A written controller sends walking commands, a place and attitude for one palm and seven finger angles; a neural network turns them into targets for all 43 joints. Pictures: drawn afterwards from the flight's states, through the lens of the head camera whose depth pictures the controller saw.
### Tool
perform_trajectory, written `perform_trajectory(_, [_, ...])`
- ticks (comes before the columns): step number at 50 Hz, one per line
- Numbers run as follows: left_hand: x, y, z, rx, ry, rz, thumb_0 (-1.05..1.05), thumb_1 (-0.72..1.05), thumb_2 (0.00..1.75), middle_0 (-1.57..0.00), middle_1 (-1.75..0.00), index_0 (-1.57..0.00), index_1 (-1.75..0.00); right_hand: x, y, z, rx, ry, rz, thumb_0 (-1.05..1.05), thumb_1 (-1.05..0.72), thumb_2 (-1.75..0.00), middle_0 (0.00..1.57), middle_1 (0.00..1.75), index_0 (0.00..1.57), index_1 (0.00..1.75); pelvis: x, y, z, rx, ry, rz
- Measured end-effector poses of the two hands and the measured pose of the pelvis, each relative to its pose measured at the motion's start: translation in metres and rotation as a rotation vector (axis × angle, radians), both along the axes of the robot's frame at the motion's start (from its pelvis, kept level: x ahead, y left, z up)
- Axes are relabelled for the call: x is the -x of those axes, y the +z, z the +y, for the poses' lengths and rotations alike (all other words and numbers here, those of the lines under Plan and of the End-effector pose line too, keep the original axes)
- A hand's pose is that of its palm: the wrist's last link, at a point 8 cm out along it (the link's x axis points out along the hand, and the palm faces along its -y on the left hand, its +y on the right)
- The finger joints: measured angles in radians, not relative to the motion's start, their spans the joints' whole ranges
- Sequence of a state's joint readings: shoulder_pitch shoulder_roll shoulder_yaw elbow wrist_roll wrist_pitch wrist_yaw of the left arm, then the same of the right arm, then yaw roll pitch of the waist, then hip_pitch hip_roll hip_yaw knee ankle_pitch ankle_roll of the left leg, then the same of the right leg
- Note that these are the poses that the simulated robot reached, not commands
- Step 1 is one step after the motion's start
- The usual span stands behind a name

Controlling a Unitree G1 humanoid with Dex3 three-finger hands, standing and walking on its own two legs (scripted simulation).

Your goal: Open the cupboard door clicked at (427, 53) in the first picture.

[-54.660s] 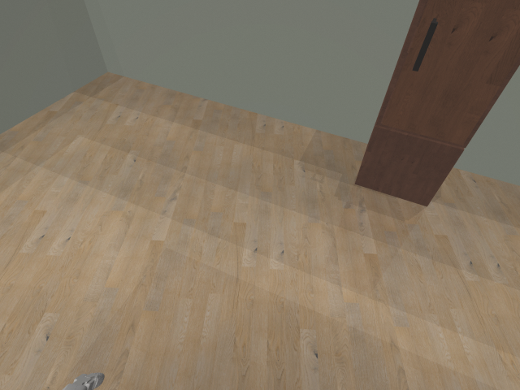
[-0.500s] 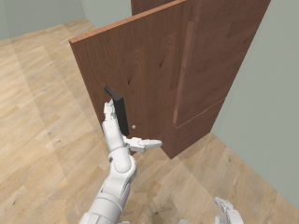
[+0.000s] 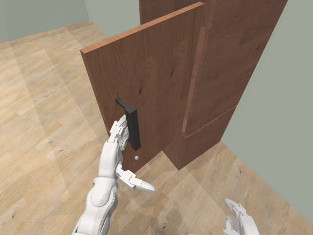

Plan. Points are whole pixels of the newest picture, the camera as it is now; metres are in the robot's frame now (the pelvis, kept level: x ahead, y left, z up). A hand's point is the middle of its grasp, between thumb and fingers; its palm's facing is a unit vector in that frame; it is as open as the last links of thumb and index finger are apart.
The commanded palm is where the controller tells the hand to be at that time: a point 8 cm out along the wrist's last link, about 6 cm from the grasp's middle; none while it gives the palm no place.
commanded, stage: slide the hand sideways off the handle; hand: left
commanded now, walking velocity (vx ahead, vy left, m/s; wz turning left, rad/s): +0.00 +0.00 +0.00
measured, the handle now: (128, 125) +0.38 +0.10 +0.07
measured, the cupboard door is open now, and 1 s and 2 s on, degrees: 98 98 98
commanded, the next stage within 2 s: draw the hand back to the body in 0.68 s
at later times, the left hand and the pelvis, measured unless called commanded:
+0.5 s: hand (113, 177) +0.24 +0.12 +0.06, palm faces +0.01 -1.00 -0.03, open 16.3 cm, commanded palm +0.21 +0.18 +0.06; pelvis +0.02 -0.02 -0.01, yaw +1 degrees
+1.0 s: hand (93, 177) +0.23 +0.15 +0.09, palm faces +0.01 -1.00 -0.07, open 16.3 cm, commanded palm +0.19 +0.21 +0.09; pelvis +0.01 -0.01 -0.01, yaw +1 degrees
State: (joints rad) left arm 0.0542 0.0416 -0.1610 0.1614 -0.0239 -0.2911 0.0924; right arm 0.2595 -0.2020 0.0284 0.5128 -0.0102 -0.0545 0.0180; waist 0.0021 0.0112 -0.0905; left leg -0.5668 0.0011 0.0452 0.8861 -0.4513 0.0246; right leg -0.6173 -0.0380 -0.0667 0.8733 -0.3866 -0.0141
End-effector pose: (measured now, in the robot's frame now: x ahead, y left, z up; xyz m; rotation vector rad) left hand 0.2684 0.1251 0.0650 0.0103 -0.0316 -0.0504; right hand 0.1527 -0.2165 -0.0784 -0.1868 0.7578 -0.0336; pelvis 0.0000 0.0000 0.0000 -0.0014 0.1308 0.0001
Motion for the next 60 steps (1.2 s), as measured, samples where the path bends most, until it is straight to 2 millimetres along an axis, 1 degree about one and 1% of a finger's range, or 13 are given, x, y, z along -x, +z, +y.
perform_trajectory(5, [0.013, -0.003, 0.014, -0.014, 0.022, 0.033, -0.01, -0.5, 0.3, -0.13, -0.3, -0.14, -0.3, -0.015, 0.002, 0.001, -0.003, 0.008, -0.021, 0.01, -0.91, -0.9, 0.2, 0.3, 0.2, 0.3, -0.006, 0.0, -0.003, 0.004, 0.006, 0.0])
perform_trajectory(10, [0.022, -0.001, 0.027, -0.012, 0.054, 0.033, -0.01, -0.5, 0.3, -0.14, -0.3, -0.14, -0.3, -0.029, 0.002, -0.001, 0.0, 0.02, -0.043, 0.01, -0.91, -0.9, 0.2, 0.3, 0.2, 0.3, -0.011, -0.001, -0.007, 0.006, 0.015, 0.009])
perform_trajectory(14, [0.029, 0.003, 0.032, -0.011, 0.053, 0.022, -0.01, -0.5, 0.3, -0.15, -0.3, -0.14, -0.3, -0.036, 0.003, -0.004, 0.001, 0.023, -0.06, 0.01, -0.91, -0.9, 0.2, 0.3, 0.2, 0.3, -0.015, -0.002, -0.01, 0.007, 0.02, 0.017])
perform_trajectory(17, [0.035, 0.001, 0.035, -0.018, 0.044, 0.037, -0.01, -0.5, 0.3, -0.15, -0.3, -0.15, -0.3, -0.04, 0.003, -0.007, 0.005, 0.022, -0.067, 0.01, -0.91, -0.9, 0.2, 0.3, 0.2, 0.3, -0.017, -0.003, -0.012, 0.007, 0.023, 0.021])
perform_trajectory(22, [0.044, -0.004, 0.041, -0.025, 0.047, 0.073, -0.01, -0.5, 0.3, -0.15, -0.3, -0.15, -0.3, -0.042, 0.002, -0.013, 0.014, 0.013, -0.077, 0.01, -0.91, -0.9, 0.2, 0.3, 0.2, 0.3, -0.019, -0.005, -0.015, 0.006, 0.025, 0.027])
perform_trajectory(30, [0.065, 0.003, 0.056, -0.036, 0.078, 0.045, -0.01, -0.5, 0.3, -0.15, -0.3, -0.15, -0.3, -0.04, 0.001, -0.022, 0.025, 0.0, -0.092, 0.01, -0.91, -0.9, 0.2, 0.3, 0.2, 0.3, -0.02, -0.007, -0.02, 0.007, 0.029, 0.033])
perform_trajectory(35, [0.075, -0.002, 0.064, -0.043, 0.066, 0.066, -0.01, -0.5, 0.3, -0.15, -0.3, -0.15, -0.3, -0.037, 0.0, -0.025, 0.036, -0.002, -0.1, 0.01, -0.91, -0.9, 0.2, 0.3, 0.2, 0.3, -0.016, -0.011, -0.02, 0.011, 0.033, 0.036])
perform_trajectory(38, [0.076, -0.005, 0.065, -0.034, 0.058, 0.065, -0.01, -0.5, 0.3, -0.15, -0.3, -0.15, -0.3, -0.036, -0.002, -0.025, 0.044, -0.002, -0.109, 0.01, -0.91, -0.9, 0.2, 0.3, 0.2, 0.3, -0.013, -0.013, -0.019, 0.014, 0.037, 0.038])
perform_trajectory(41, [0.071, -0.004, 0.064, -0.026, 0.047, 0.041, -0.01, -0.5, 0.3, -0.15, -0.3, -0.15, -0.3, -0.033, -0.003, -0.024, 0.048, -0.002, -0.117, 0.01, -0.91, -0.9, 0.2, 0.3, 0.2, 0.3, -0.01, -0.015, -0.018, 0.017, 0.038, 0.04])
perform_trajectory(44, [0.066, 0.003, 0.066, -0.036, 0.04, 0.016, -0.01, -0.5, 0.3, -0.15, -0.3, -0.15, -0.3, -0.03, -0.003, -0.022, 0.044, -0.012, -0.119, 0.01, -0.91, -0.9, 0.2, 0.3, 0.2, 0.3, -0.008, -0.015, -0.017, 0.017, 0.033, 0.036])
perform_trajectory(49, [0.064, 0.024, 0.078, -0.063, 0.053, -0.004, -0.01, -0.5, 0.3, -0.15, -0.3, -0.15, -0.3, -0.026, 0.004, -0.016, 0.019, -0.037, -0.13, 0.02, -0.91, -0.9, 0.2, 0.3, 0.2, 0.3, -0.012, -0.008, -0.013, 0.018, 0.027, 0.014])
perform_trajectory(52, [0.067, 0.032, 0.084, -0.059, 0.065, 0.007, -0.01, -0.5, 0.3, -0.15, -0.3, -0.15, -0.3, -0.026, 0.009, -0.012, 0.009, -0.04, -0.146, 0.02, -0.91, -0.9, 0.2, 0.3, 0.2, 0.3, -0.014, -0.004, -0.01, 0.019, 0.027, -0.001])
perform_trajectory(60, [0.08, 0.041, 0.102, -0.055, 0.085, 0.04, -0.01, -0.5, 0.3, -0.15, -0.3, -0.15, -0.3, -0.034, 0.024, -0.004, 0.022, -0.021, -0.185, 0.02, -0.91, -0.9, 0.2, 0.3, 0.2, 0.3, -0.017, 0.004, -0.005, 0.024, 0.028, -0.033])
